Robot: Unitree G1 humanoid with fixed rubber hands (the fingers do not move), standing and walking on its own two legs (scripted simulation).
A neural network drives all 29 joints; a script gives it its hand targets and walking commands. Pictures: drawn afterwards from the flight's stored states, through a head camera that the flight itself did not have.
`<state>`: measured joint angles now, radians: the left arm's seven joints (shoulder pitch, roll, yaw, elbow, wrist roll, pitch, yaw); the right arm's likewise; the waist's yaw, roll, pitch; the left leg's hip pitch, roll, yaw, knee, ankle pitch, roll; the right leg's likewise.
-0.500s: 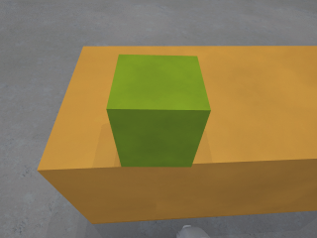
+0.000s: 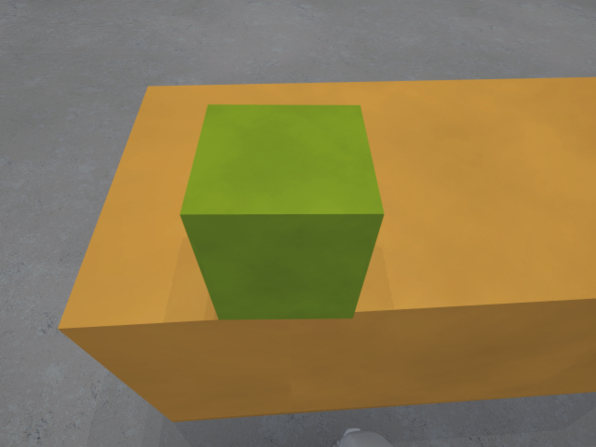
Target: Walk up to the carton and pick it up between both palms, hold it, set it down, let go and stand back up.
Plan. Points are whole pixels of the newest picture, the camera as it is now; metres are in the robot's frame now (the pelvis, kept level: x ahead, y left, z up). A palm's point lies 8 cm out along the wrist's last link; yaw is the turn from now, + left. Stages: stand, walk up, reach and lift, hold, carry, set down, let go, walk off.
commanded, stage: walk up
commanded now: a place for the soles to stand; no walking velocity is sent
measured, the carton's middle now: (285, 218) +0.42 +0.04 +0.07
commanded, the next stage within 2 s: reach and lift in 1.16 s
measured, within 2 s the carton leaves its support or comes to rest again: neither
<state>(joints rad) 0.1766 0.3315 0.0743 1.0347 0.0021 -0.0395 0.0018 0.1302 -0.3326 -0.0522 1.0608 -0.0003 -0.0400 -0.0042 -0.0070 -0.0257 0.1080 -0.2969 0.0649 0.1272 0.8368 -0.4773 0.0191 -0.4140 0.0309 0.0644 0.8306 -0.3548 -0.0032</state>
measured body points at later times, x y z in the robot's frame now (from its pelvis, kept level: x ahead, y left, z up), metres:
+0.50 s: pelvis +0.00 +0.02 +0.00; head +0.03 +0.03 +0.45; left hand +0.07 +0.32 -0.14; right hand +0.08 -0.29 -0.12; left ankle -0.01 +0.11 -0.70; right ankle +0.05 -0.12 -0.69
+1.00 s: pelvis +0.01 +0.01 +0.00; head +0.03 +0.01 +0.45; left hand +0.08 +0.32 -0.13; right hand +0.09 -0.29 -0.13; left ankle -0.01 +0.11 -0.70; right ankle +0.05 -0.12 -0.70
